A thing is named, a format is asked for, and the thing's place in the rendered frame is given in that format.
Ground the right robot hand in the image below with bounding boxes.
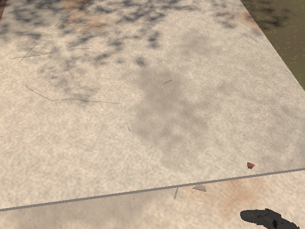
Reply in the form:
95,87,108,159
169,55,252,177
240,208,299,229

